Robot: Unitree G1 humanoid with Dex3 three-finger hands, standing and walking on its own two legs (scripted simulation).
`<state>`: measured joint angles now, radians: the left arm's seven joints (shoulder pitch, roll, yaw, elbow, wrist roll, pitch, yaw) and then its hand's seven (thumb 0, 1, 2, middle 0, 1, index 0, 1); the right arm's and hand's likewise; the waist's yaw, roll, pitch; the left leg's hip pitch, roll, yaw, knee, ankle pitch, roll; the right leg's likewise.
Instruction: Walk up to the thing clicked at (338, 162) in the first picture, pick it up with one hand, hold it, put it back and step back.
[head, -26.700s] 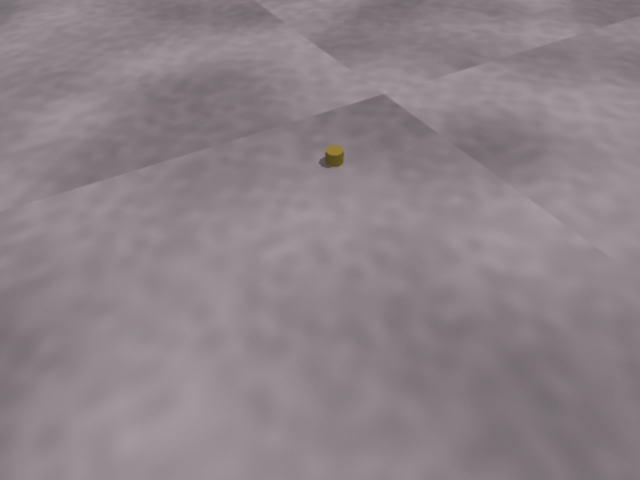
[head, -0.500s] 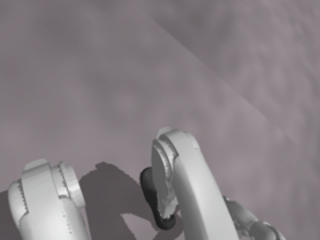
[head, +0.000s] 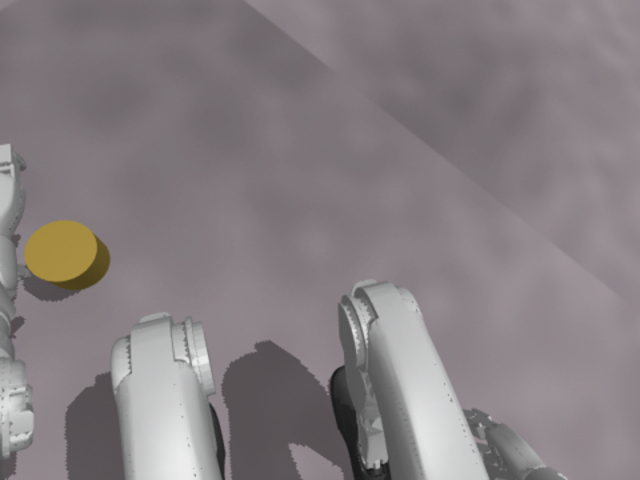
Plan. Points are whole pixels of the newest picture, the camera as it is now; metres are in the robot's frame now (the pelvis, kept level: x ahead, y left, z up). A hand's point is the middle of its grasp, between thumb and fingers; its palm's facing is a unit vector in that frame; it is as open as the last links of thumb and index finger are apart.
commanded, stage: withdraw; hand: left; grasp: from above
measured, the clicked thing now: (70, 256) +0.44 +0.34 -0.28
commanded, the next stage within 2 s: home in 0.54 s
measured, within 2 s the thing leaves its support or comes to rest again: neither
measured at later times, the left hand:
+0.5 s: hand (23, 259) +0.40 +0.34 -0.14, palm faces -0.46 -0.10 -0.88, open 14.1 cm
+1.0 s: hand out of the picture +0.38 +0.33 -0.02, palm faces -0.32 -0.37 -0.87, open 11.0 cm
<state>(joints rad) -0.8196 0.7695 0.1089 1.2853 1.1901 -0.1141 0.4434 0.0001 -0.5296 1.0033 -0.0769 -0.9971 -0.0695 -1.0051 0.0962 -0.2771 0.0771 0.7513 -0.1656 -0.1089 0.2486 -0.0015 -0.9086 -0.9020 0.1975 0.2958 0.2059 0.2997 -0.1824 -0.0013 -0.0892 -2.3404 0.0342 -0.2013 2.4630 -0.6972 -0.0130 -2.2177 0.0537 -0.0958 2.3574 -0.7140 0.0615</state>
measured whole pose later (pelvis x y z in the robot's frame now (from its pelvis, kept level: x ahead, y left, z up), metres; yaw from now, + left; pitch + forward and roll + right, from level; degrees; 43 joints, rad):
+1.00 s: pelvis +0.00 +0.00 +0.09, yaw +5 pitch +35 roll -7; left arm -0.59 0.59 0.08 0.88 0.82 -0.04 0.12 0.00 0.19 0.86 -0.20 -0.52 -0.19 -0.53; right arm 0.20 -0.25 0.00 0.69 -0.04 0.00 0.11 0.00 -0.90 -0.90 0.20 0.30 0.21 0.30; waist -0.11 0.05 -0.17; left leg -2.09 0.04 -0.11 2.15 -0.67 0.00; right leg -2.00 0.02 -0.04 2.09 -0.70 0.05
